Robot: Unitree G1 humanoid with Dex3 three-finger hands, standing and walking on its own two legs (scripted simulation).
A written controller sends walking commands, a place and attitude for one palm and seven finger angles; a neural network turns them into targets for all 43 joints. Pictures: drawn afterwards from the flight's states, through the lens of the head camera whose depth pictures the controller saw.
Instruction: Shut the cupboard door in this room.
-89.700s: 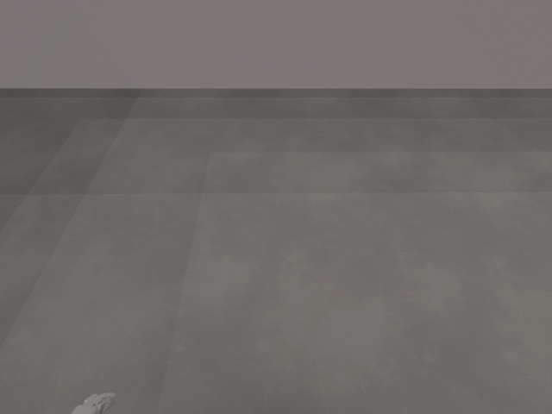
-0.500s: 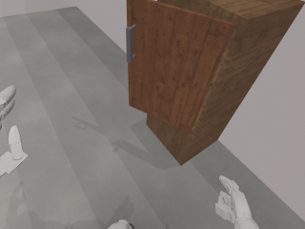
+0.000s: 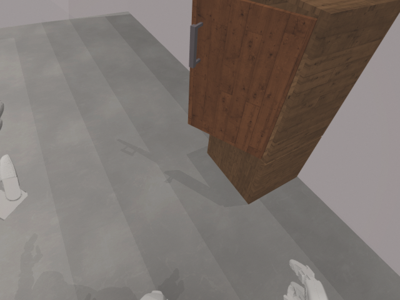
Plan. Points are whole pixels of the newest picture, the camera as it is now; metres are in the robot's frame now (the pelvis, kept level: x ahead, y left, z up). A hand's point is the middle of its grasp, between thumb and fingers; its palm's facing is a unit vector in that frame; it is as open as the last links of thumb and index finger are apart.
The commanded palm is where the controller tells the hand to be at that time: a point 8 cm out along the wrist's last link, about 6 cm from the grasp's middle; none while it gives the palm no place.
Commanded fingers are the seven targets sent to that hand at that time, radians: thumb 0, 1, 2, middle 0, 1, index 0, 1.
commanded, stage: stop stepping back and stand still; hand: left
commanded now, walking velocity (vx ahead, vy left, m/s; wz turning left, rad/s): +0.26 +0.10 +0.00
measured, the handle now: (196, 45) +0.92 +0.06 +0.07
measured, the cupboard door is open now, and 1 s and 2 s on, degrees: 26 26 26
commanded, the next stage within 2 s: let the arm hang, fingers relaxed in 1.06 s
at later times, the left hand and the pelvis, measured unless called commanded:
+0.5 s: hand out of the picture +0.09 +0.28 +0.20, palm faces +0.51 -0.75 -0.42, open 7.4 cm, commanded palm +0.03 +0.33 +0.20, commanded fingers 0.00 0.90 0.90 -0.20 -0.30 -0.20 -0.30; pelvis -0.09 +0.02 +0.01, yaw +4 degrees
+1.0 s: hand out of the picture +0.12 +0.33 +0.19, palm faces +0.46 -0.75 -0.47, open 7.4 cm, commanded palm +0.06 +0.36 +0.20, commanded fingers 0.00 0.90 0.90 -0.20 -0.30 -0.20 -0.30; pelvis -0.07 +0.05 +0.01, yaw +2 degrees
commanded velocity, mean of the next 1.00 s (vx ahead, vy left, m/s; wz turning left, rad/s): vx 0.13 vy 0.00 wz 0.00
